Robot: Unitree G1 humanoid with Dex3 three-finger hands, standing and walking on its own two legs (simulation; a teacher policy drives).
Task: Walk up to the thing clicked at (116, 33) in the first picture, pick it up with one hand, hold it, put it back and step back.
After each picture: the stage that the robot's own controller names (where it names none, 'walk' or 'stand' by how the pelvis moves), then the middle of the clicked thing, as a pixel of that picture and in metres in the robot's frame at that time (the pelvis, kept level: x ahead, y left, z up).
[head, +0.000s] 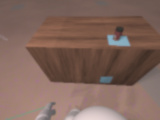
stand; (117, 33) +0.77 -0.16 +0.07
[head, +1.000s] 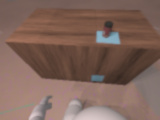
walk; (107, 29) +0.70 -0.04 +0.10
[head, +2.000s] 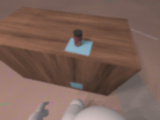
walk; (77, 38) +0.54 +0.21 +0.10
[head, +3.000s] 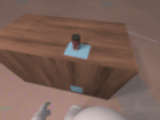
stand; (76, 42) +0.54 +0.19 +0.09
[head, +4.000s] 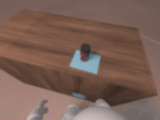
stand; (84, 53) +0.42 +0.09 +0.08
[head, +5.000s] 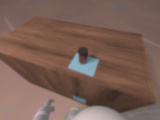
stand; (82, 56) +0.42 +0.12 +0.07
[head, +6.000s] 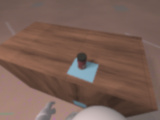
stand; (81, 61) +0.39 +0.12 +0.06
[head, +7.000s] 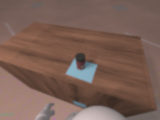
stand; (80, 61) +0.38 +0.13 +0.06
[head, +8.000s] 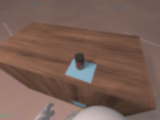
stand; (79, 61) +0.38 +0.13 +0.06
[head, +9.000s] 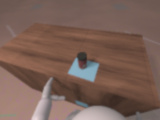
rise first; (82, 61) +0.38 +0.13 +0.07
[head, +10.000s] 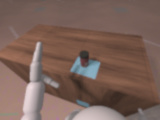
go down; (84, 59) +0.41 +0.12 +0.07
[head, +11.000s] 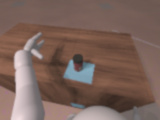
go down; (78, 63) +0.37 +0.11 +0.07
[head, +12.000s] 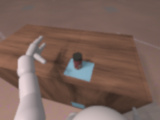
go down; (77, 61) +0.39 +0.13 +0.07
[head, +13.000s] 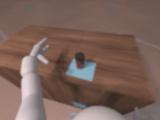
go down; (80, 61) +0.40 +0.12 +0.07
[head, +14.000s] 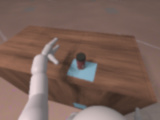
close in; (81, 61) +0.39 +0.11 +0.07
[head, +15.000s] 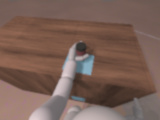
close; (81, 52) +0.43 +0.09 +0.10
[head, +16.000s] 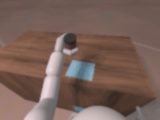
lift; (70, 45) +0.37 +0.15 +0.25
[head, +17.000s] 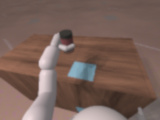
hold; (67, 42) +0.36 +0.17 +0.28
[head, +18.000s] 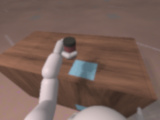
hold; (70, 49) +0.34 +0.16 +0.24
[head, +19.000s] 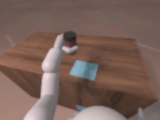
hold; (70, 43) +0.35 +0.16 +0.27
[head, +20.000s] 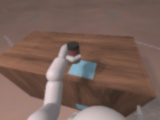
crouch; (74, 53) +0.34 +0.14 +0.22
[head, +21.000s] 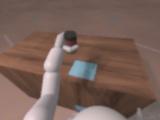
crouch; (71, 43) +0.36 +0.16 +0.27
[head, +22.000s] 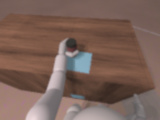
lower; (71, 48) +0.45 +0.14 +0.11
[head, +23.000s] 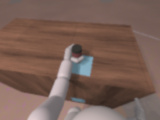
lower; (77, 54) +0.42 +0.12 +0.10
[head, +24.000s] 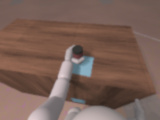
lower; (77, 55) +0.41 +0.12 +0.10
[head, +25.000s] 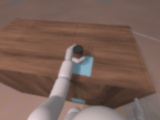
lower; (78, 54) +0.42 +0.11 +0.10
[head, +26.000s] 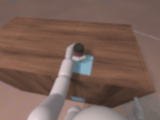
open; (78, 53) +0.43 +0.11 +0.10
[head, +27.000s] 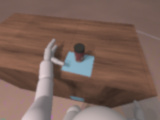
withdraw; (79, 53) +0.41 +0.11 +0.10
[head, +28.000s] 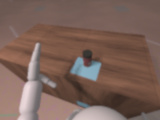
sink last; (87, 58) +0.41 +0.10 +0.08
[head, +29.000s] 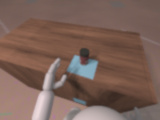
stand; (84, 57) +0.41 +0.12 +0.07
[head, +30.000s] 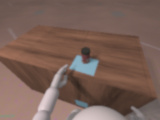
walk; (85, 55) +0.45 +0.10 +0.09
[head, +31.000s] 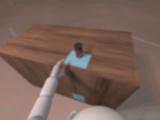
stand; (78, 50) +0.51 +0.15 +0.08
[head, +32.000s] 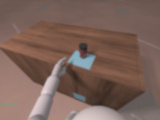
stand; (83, 51) +0.51 +0.12 +0.07
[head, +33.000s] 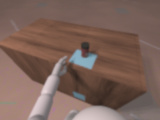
stand; (84, 50) +0.51 +0.11 +0.07
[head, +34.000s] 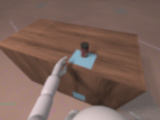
stand; (84, 50) +0.51 +0.11 +0.07
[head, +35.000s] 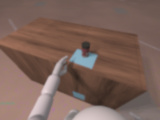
walk; (85, 49) +0.51 +0.10 +0.07
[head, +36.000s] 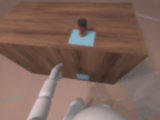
walk; (82, 28) +0.63 +0.09 +0.09
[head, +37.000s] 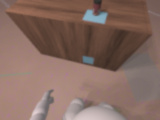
walk; (96, 7) +0.86 +0.07 +0.10
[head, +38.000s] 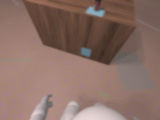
stand; (97, 4) +1.11 +0.08 +0.09
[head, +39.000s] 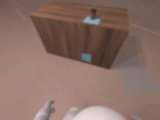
stand; (93, 14) +1.14 +0.11 +0.07
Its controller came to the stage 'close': yes
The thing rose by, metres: 0.22
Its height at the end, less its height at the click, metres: +0.00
